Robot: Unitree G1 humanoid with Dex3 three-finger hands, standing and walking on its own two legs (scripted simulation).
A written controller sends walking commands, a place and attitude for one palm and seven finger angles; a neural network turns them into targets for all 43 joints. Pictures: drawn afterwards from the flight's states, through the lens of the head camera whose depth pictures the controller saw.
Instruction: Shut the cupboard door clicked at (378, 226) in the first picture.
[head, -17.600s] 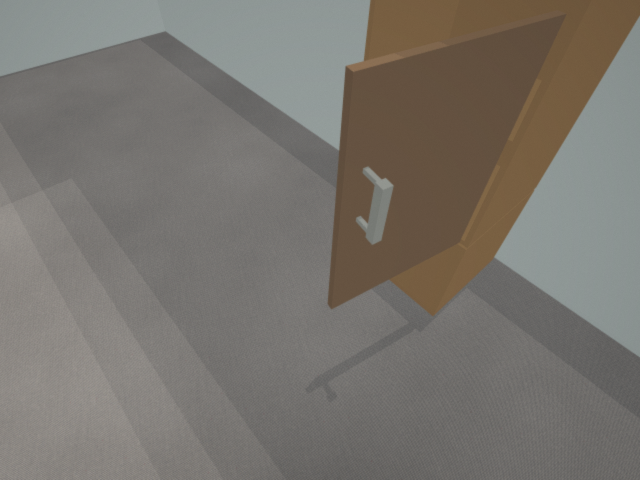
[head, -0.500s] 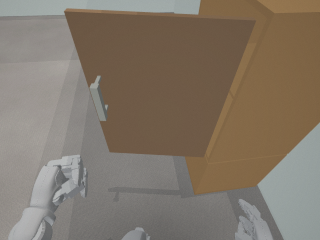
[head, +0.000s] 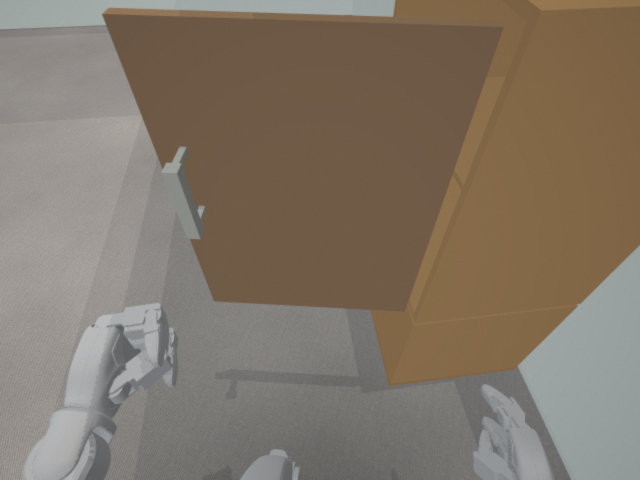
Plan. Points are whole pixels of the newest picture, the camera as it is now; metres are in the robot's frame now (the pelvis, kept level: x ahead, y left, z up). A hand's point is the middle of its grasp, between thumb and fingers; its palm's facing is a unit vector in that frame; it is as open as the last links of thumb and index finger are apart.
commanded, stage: bring the fist close to the handle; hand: left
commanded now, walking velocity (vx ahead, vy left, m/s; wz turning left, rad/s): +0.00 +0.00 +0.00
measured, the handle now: (188, 194) +0.48 +0.23 +0.08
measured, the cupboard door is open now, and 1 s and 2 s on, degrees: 79 79 73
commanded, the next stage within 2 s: push the door shut along its arc in 1.26 s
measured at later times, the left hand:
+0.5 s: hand (182, 295) +0.31 +0.19 +0.08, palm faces -0.04 -1.00 -0.03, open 3.1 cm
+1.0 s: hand (195, 246) +0.38 +0.20 +0.08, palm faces +0.00 -1.00 -0.02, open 3.1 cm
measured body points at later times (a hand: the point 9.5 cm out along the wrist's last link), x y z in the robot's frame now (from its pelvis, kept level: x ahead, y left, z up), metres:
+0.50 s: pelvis +0.01 +0.01 +0.01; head +0.04 +0.01 +0.45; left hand +0.31 +0.25 +0.08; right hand +0.16 -0.24 -0.08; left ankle +0.06 +0.11 -0.67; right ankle -0.02 -0.11 -0.67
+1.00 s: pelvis +0.00 +0.01 +0.01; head +0.05 +0.02 +0.45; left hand +0.38 +0.25 +0.08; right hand +0.11 -0.25 -0.09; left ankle +0.06 +0.11 -0.67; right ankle -0.02 -0.11 -0.67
